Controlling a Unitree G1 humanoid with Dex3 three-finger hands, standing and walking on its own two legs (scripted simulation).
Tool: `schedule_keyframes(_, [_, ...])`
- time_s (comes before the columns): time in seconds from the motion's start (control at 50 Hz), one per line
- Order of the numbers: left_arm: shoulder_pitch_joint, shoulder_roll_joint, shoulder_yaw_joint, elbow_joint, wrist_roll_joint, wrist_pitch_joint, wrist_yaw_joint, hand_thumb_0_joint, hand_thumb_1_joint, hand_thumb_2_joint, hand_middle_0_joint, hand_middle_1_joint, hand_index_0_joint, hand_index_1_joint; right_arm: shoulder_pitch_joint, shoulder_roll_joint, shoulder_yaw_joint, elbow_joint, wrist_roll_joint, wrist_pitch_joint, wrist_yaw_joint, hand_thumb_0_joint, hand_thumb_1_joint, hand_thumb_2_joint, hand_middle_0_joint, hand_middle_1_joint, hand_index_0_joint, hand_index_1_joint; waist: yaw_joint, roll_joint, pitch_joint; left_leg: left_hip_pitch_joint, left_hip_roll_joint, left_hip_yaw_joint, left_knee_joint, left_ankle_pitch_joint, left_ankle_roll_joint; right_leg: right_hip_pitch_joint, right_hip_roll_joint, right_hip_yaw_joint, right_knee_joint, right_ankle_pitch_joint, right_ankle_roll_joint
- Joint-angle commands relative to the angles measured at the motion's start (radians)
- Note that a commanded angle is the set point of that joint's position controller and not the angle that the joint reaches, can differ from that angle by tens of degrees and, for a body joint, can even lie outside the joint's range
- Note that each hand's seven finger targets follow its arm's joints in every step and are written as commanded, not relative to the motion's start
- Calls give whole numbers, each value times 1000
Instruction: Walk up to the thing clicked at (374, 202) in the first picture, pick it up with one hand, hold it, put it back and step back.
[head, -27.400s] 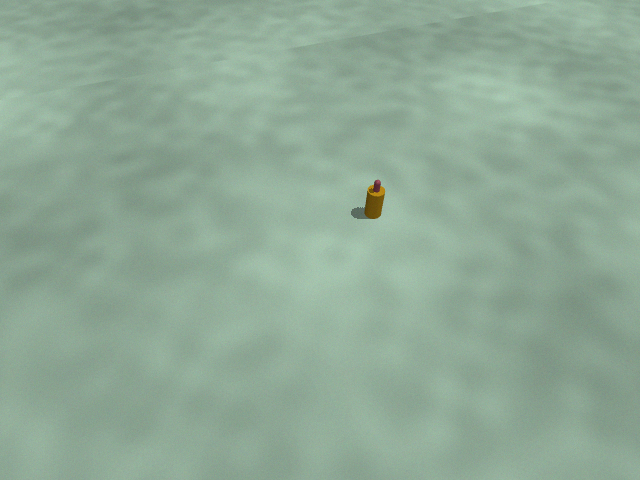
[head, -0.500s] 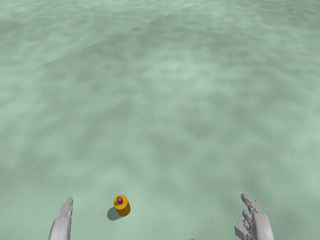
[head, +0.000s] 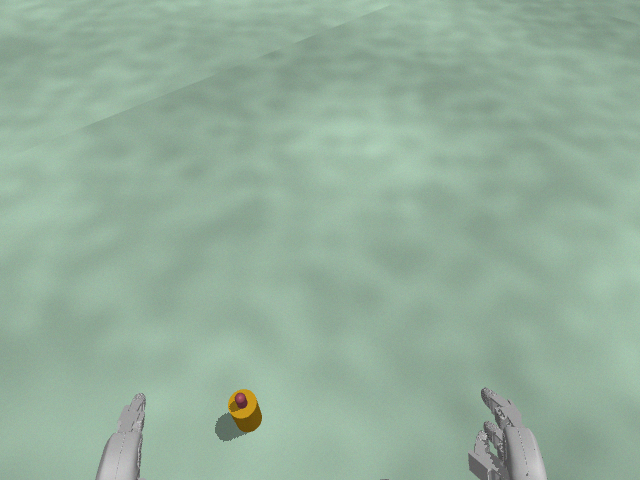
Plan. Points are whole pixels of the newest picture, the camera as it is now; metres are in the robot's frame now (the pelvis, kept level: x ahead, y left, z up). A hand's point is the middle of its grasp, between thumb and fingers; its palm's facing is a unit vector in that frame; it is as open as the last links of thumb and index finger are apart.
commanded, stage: home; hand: left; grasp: from the side
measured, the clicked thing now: (244, 408) +0.41 +0.20 -0.63
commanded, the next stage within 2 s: stand in 0.14 s
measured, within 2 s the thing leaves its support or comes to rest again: neither
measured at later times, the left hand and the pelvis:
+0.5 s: hand (173, 463) +0.17 +0.18 -0.06, palm faces +0.11 -0.95 -0.28, open 14.1 cm; pelvis +0.00 +0.00 +0.00, yaw +0 degrees
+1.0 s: hand out of the picture +0.07 +0.26 -0.11, palm faces +0.01 -0.94 -0.35, open 7.5 cm; pelvis +0.01 +0.01 +0.04, yaw +1 degrees
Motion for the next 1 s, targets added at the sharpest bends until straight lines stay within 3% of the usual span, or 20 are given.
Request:
schedule_keyframes(0.0, [-14, 103, 57, -190, 6, -52, 7, 0, -555, 53, -49, -55, -48, -55, -63, -124, -52, -153, -4, -49, -15, 0, -899, -901, 200, 300, 200, 300, 2, 7, -100, 72, -28, 14, -148, 235, 18, 69, 23, -3, -142, 207, -7])
schedule_keyframes(0.04, [-9, 98, 54, -180, 6, -49, 6, 0, -545, 59, -50, -57, -49, -56, -56, -121, -52, -157, -6, -47, -17, 0, -899, -901, 200, 300, 200, 300, -8, -28, -109, 74, -30, 19, -133, 253, 23, 76, 22, -2, -148, 237, 1])
schedule_keyframes(0.22, [-21, 108, 63, -186, 6, -46, 8, 0, -553, 54, -49, -55, -49, -55, -59, -122, -52, -156, -6, -46, -19, 0, -898, -901, 200, 301, 200, 301, -3, -4, -103, 70, -29, 16, -149, 216, 20, 67, 23, -5, -147, 196, -3])
schedule_keyframes(0.26, [-16, 94, 51, -191, 5, -45, 6, 0, -393, 214, -200, -215, -200, -215, -50, -118, -51, -160, -6, -46, -19, 0, -900, -900, 200, 300, 200, 300, -7, -5, -114, 81, -29, 17, -142, 234, 20, 71, 23, -4, -143, 216, -2])
schedule_keyframes(0.28, [-9, 94, 52, -194, 5, -46, 6, 0, -313, 294, -200, -295, -200, -295, -56, -120, -51, -158, -6, -47, -18, 0, -900, -900, 200, 300, 200, 300, -3, 2, -111, 82, -28, 16, -141, 252, 19, 80, 22, -6, -141, 233, -3])
schedule_keyframes(0.32, [-14, 106, 59, -199, 6, -45, 6, 0, -153, 454, -200, -300, -200, -301, -45, -122, -53, -154, -6, -45, -19, 0, -900, -900, 200, 300, 200, 300, -7, -4, -136, 94, -29, 20, -128, 292, 20, 92, 21, -2, -139, 277, 0])
schedule_keyframes(0.42, [-21, 106, 63, -191, 4, -43, 8, 0, 247, 854, -200, -300, -200, -301, -53, -120, -50, -156, -7, -43, -17, 0, -900, -900, 200, 300, 200, 300, -2, -21, -105, 73, -29, 15, -135, 253, 22, 85, 20, -4, -148, 235, 0])
schedule_keyframes(0.52, [-18, 98, 52, -186, 3, -41, 8, 0, 647, 900, -200, -300, -200, -301, -63, -121, -48, -159, -5, -44, -15, 0, -900, -900, 200, 300, 200, 300, -4, 7, -72, 64, -31, 19, -156, 188, 20, 54, 21, -2, -156, 171, -3])
schedule_keyframes(0.54, [-204, 228, 104, 165, 101, -152, -39, 0, 727, 900, -200, -300, -200, -301, -126, -248, -87, 55, -122, 28, 44, 0, -900, -900, 200, 300, 200, 300, 29, -72, 58, 78, -1, -45, -200, 277, 50, 174, -72, 95, -202, 169, -57])
schedule_keyframes(0.56, [-181, 245, 110, 250, 113, -198, -66, 0, 807, 900, -200, -300, -200, -301, -102, -239, -96, 100, -125, 54, 75, 0, -900, -900, 200, 300, 200, 300, 32, -113, -20, 117, 6, -23, -183, 313, 73, 224, -93, 128, -205, 262, -81])
schedule_keyframes(0.6, [-173, 265, 95, 324, 90, -248, -92, 0, 900, 900, -200, -300, -200, -301, -108, -239, -101, 109, -99, 74, 104, 0, -900, -900, 200, 300, 200, 300, 23, -76, -33, 181, -3, -42, -205, 305, 78, 226, -104, 160, -233, 264, -92])
schedule_keyframes(0.66, [-234, 256, 90, 444, 58, -268, -107, 0, 900, 900, -200, -300, -200, -301, -99, -238, -103, 165, -70, 76, 139, 0, -900, -900, 200, 300, 200, 300, 31, -45, -37, 241, -3, -50, -269, 273, 71, 237, -100, 137, -261, 230, -65])
schedule_keyframes(0.8, [-280, 265, 79, 680, 49, -290, -103, 0, 900, 900, -200, -300, -200, -301, -134, -252, -99, 286, -68, 93, 153, 0, -900, -900, 200, 300, 200, 300, 39, 10, 44, 292, 27, -92, -428, 279, 71, 307, -87, 100, -348, 243, -37])
schedule_keyframes(0.84, [-271, 272, 75, 740, 48, -293, -100, 0, 900, 900, -200, -300, -200, -301, -128, -248, -97, 318, -60, 96, 153, 0, -900, -900, 200, 300, 200, 300, 36, -19, 23, 341, 28, -86, -423, 379, 65, 358, -102, 102, -374, 338, -36])
schedule_keyframes(0.98, [-295, 289, 63, 893, 35, -280, -98, 0, 900, 900, -200, -300, -200, -301, -135, -286, -88, 431, -49, 109, 145, 0, -900, -900, 200, 300, 200, 300, 35, -4, 63, 410, 53, -101, -558, 422, 50, 441, -106, 90, -472, 333, -21])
